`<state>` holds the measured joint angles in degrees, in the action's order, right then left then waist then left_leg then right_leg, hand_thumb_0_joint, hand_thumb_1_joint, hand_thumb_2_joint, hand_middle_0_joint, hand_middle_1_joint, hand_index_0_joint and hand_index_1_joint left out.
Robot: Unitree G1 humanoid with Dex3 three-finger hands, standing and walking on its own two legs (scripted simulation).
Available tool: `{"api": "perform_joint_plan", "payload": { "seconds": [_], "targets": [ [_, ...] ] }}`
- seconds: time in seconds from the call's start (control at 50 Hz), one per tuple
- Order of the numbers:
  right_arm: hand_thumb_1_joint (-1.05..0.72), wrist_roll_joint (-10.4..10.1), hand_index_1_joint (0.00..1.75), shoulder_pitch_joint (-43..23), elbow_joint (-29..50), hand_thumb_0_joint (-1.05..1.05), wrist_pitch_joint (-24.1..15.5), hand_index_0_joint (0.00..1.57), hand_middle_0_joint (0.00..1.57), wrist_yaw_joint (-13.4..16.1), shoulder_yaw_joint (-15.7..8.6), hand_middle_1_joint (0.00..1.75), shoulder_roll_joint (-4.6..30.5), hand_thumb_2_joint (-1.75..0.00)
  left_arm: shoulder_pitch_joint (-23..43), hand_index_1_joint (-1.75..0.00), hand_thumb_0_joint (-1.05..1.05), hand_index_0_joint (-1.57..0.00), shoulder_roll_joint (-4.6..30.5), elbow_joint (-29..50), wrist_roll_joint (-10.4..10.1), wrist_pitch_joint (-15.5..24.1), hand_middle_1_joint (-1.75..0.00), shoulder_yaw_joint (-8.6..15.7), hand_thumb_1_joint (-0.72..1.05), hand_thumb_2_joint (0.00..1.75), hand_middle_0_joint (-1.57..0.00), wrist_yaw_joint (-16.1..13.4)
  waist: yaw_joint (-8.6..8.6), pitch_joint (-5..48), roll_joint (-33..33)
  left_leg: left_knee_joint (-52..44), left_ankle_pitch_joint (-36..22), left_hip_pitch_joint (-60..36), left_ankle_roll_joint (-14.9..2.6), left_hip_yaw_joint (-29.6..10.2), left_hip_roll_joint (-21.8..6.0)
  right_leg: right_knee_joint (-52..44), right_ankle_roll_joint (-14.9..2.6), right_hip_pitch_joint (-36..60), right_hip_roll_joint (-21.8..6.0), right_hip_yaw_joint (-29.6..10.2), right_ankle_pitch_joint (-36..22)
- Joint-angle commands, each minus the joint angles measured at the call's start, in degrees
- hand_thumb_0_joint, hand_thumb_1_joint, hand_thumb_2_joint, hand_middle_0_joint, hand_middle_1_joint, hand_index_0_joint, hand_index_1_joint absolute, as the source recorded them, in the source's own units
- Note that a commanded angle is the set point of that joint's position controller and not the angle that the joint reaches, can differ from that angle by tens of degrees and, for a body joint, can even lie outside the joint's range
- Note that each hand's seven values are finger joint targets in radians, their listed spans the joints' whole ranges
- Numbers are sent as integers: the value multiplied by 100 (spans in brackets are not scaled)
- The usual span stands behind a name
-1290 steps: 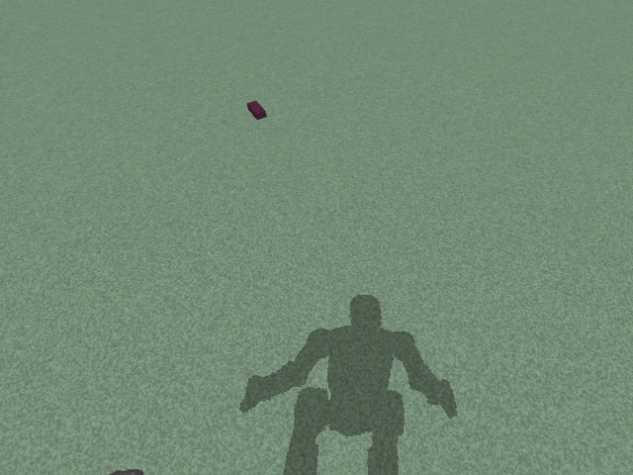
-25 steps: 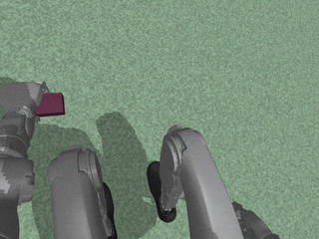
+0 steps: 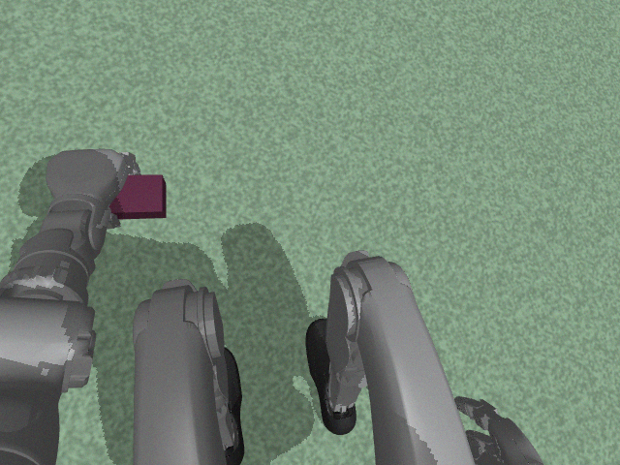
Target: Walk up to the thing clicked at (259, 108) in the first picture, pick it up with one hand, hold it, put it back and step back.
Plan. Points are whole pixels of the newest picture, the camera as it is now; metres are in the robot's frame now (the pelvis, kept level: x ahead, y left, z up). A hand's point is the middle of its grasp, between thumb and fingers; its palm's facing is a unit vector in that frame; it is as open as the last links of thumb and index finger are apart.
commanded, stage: lift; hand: left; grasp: from above
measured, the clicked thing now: (119, 197) +0.46 +0.23 -0.20
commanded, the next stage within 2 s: hold in 1.56 s
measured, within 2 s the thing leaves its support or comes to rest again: neither
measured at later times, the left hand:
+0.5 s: hand (29, 224) +0.39 +0.26 -0.03, palm faces -0.46 -0.04 -0.89, open 8.6 cm
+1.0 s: hand out of the picture +0.35 +0.27 +0.19, palm faces -0.46 -0.07 -0.89, open 8.8 cm
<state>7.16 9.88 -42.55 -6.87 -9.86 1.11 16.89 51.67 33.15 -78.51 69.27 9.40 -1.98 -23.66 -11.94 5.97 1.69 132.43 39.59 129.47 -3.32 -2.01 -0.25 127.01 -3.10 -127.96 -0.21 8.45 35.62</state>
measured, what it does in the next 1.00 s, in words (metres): rises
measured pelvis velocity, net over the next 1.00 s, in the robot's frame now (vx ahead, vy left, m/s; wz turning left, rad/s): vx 0.03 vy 0.01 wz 0.07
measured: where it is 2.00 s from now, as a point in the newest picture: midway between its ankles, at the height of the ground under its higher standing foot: (280, 412)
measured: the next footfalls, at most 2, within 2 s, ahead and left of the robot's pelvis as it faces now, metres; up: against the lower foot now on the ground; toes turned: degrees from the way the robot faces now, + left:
none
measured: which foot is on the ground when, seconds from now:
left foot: down 0.00-1.00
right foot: down 0.00-1.00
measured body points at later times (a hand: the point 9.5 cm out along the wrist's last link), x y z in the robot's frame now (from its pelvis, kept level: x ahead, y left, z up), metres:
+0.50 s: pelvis +0.00 +0.01 +0.10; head +0.19 +0.04 +0.51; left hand +0.41 +0.26 +0.02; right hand +0.12 -0.27 -0.02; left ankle +0.08 +0.10 -0.32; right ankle +0.11 -0.10 -0.32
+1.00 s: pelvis +0.03 +0.01 +0.28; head +0.11 +0.03 +0.72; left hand +0.37 +0.27 +0.24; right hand +0.15 -0.24 +0.16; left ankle +0.08 +0.10 -0.32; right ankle +0.11 -0.10 -0.32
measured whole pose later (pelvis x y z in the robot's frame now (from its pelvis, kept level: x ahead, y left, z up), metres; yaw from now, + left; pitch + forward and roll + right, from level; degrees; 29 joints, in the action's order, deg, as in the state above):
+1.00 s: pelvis +0.03 +0.01 +0.28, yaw +4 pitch +20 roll -3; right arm -3.3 13.0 -40.6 1.0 2.8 -1.5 13.7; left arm 20.2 26.4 -46.7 57.7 4.1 -11.2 -8.0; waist -4.2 11.2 2.8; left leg 78.1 31.3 67.2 -3.0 0.0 0.7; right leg 74.4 -0.5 -66.7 2.0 2.4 28.2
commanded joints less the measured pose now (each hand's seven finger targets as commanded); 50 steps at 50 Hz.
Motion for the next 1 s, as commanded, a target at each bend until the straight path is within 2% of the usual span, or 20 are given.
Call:
{"api": "perform_joint_plan", "payload": {
  "seconds": [0.0,0.08,0.12,0.3,0.32,0.36,0.4,0.44,0.5,0.58,0.6,0.64,0.66,0.72,0.76,0.8,0.86,0.92,0.94,0.98],
  "targets": [
    [-92,-151,30,1284,107,0,70,20,20,171,-589,30,1320,-91,1638,-39,0,-101,1104,1187,-302,-61,-39,123,62,46,-100,113,30,4403,1259,-1681,-1055,-3033,70,15,192,-1503,0,2603,202,-232,-1061],
    [-92,-261,30,1226,259,0,221,20,20,289,-644,30,1285,-91,1422,-39,0,-98,1327,1694,-291,53,-38,225,58,51,-99,380,153,4240,927,-1823,-887,-2912,33,48,215,-1744,-7,2863,214,-315,-883],
    [-92,-314,30,1206,312,0,281,20,20,344,-671,30,1219,-91,1214,-40,0,-100,1071,1854,-341,80,-40,99,60,52,-100,488,171,4207,841,-1982,-834,-2999,37,16,221,-1871,-1,2879,205,-351,-818],
    [-92,-529,30,1128,587,0,478,20,20,572,-763,30,1150,-91,395,-47,0,-94,959,3023,-521,73,-46,21,53,57,-94,756,430,4321,880,-2886,-676,-3906,91,-154,206,-2438,29,3358,197,-396,-736],
    [-92,-557,30,1125,594,0,488,20,20,599,-768,30,1147,-91,284,-46,0,-94,853,3068,-570,35,-46,-4,54,56,-94,778,411,4163,816,-3044,-619,-4015,109,-270,202,-2484,43,3280,172,-376,-699],
    [-91,-602,30,1078,660,0,511,20,20,669,-794,30,1141,-91,377,-49,0,-93,886,3580,-650,3,-49,-21,52,60,-93,800,448,4353,989,-3285,-601,-4369,118,-277,191,-2658,47,3516,184,-394,-713],
    [-92,-655,30,1071,674,0,535,20,20,729,-782,30,1090,-91,25,-50,0,-92,724,3529,-722,-101,-50,-129,51,60,-92,834,411,4126,712,-3421,-727,-4517,110,-233,191,-2935,68,3727,170,-423,-792],
    [-92,-698,30,1062,686,0,559,20,20,799,-789,30,1101,-91,-19,-51,0,-90,859,3791,-739,-148,-51,-22,49,63,-91,850,482,4267,815,-3670,-865,-4861,138,-286,212,-3075,77,3976,160,-450,-896],
    [-92,-755,30,989,727,0,606,20,20,897,-775,30,1020,-91,-154,-54,0,-91,828,4052,-752,-226,-52,-116,49,68,-92,913,514,4216,791,-3983,-982,-5278,146,-251,189,-3417,89,4332,187,-475,-948],
    [-92,-829,30,817,747,0,650,20,20,1037,-729,30,923,-91,-569,-54,0,-90,764,3859,-852,-354,-52,-89,46,70,-92,935,553,3716,539,-4485,-770,-5562,126,-220,195,-3958,119,4783,207,-542,-764],
    [-92,-847,30,790,769,0,659,20,20,1068,-720,30,860,-91,-459,-55,0,-90,651,4173,-903,-367,-53,-204,47,69,-92,951,516,3761,616,-4576,-827,-5676,121,-118,206,-4156,116,4998,218,-586,-789],
    [-92,-897,30,760,759,0,679,20,20,1129,-718,30,841,-91,-707,-54,0,-89,731,4182,-936,-441,-52,-122,45,68,-91,986,591,3680,523,-4885,-895,-5901,122,-149,222,-4436,124,5347,217,-606,-801],
    [-92,-912,30,696,790,0,690,20,20,1148,-697,30,797,-91,-1004,-54,0,-89,612,4005,-970,-479,-51,-215,44,69,-91,1029,607,3459,480,-5073,-873,-6052,135,-149,191,-4582,134,5461,238,-597,-793],
    [-92,-974,30,653,777,0,717,20,20,1211,-687,30,775,-91,-1088,-56,0,-91,685,4289,-1004,-524,-53,-190,47,73,-93,1116,684,3552,570,-5480,-1224,-6680,181,-200,174,-4882,118,5908,257,-598,-1031],
    [-92,-1000,30,566,785,0,722,20,20,1252,-669,30,737,-91,-1106,-55,0,-93,550,4462,-1107,-544,-51,-300,49,75,-97,1171,667,3243,608,-5865,-1095,-6972,200,-268,120,-5159,126,6092,290,-593,-954],
    [-91,-1006,30,549,685,0,715,20,20,1296,-632,30,701,-91,-1251,-52,0,-94,472,4097,-1100,-581,-48,-344,49,73,-98,1198,612,2740,510,-6193,-969,-7147,226,-308,94,-5471,130,6214,309,-599,-835],
    [-91,-1037,30,490,700,0,673,20,20,1339,-615,30,664,-91,-1460,-52,0,-91,477,4168,-1161,-556,-48,-353,47,71,-95,1259,672,2485,310,-6636,-790,-7423,209,-317,80,-5951,144,6697,345,-657,-699],
    [-92,-1043,30,495,658,0,614,20,20,1362,-595,30,638,-91,-1489,-55,0,-90,371,4139,-1204,-490,-52,-454,46,71,-93,1337,691,2265,256,-6945,-1023,-7784,213,-261,66,-6357,142,7072,347,-707,-868],
    [-92,-1044,30,491,665,0,596,20,20,1364,-589,30,594,-91,-1501,-55,0,-91,263,4083,-1211,-459,-52,-562,45,70,-93,1364,621,2134,189,-6998,-1090,-7808,200,-178,88,-6522,136,7230,356,-736,-889],
    [-92,-1050,30,512,665,0,559,20,20,1365,-575,30,599,-91,-1496,-55,0,-90,314,4108,-1182,-392,-52,-537,45,68,-92,1384,678,2064,209,-7189,-1231,-8039,205,-143,97,-6736,125,7456,360,-765,-975]
  ]
}}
